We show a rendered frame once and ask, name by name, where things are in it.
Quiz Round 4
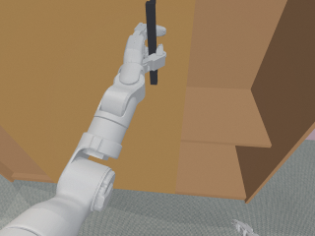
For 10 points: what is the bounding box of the robot left upper arm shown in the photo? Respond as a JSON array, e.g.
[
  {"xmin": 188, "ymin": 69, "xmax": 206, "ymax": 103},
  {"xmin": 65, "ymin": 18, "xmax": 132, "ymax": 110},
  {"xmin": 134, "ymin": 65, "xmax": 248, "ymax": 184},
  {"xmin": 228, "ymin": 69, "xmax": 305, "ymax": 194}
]
[{"xmin": 0, "ymin": 156, "xmax": 115, "ymax": 236}]

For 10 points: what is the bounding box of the handle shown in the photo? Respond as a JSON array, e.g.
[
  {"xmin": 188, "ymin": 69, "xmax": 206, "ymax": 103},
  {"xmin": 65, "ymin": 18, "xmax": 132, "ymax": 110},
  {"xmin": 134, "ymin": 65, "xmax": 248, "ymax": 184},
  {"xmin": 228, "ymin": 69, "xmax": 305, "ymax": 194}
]
[{"xmin": 145, "ymin": 0, "xmax": 158, "ymax": 86}]

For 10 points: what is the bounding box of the left robot forearm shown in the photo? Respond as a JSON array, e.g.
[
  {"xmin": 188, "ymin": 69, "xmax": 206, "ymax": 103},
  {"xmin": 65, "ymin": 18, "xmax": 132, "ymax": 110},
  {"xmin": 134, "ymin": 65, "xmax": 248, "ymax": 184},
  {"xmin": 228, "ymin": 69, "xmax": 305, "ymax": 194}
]
[{"xmin": 56, "ymin": 62, "xmax": 146, "ymax": 194}]

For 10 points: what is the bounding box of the robot right hand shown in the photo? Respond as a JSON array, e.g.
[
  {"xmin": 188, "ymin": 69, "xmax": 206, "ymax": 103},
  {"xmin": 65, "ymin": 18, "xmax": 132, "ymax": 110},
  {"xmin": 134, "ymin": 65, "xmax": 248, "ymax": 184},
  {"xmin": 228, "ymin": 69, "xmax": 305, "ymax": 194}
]
[{"xmin": 231, "ymin": 219, "xmax": 259, "ymax": 236}]

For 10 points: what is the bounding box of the robot left hand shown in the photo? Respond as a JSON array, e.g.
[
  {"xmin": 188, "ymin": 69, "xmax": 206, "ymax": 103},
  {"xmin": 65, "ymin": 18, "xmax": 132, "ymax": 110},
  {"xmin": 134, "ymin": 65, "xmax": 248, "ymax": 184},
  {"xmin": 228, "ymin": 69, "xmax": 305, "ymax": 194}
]
[{"xmin": 123, "ymin": 23, "xmax": 166, "ymax": 74}]

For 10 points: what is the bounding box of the wardrobe door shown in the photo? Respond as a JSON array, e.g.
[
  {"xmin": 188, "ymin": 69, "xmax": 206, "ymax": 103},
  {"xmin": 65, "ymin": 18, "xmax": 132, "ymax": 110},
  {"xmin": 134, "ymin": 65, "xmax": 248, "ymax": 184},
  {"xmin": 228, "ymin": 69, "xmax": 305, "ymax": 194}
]
[
  {"xmin": 0, "ymin": 126, "xmax": 47, "ymax": 176},
  {"xmin": 0, "ymin": 0, "xmax": 196, "ymax": 194}
]

